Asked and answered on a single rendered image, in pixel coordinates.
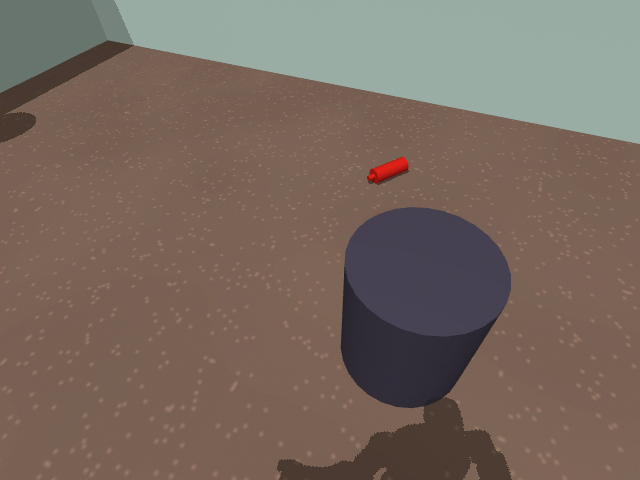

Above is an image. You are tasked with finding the bottle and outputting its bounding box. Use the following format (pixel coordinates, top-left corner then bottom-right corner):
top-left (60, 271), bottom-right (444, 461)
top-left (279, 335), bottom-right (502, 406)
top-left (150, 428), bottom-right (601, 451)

top-left (367, 157), bottom-right (409, 183)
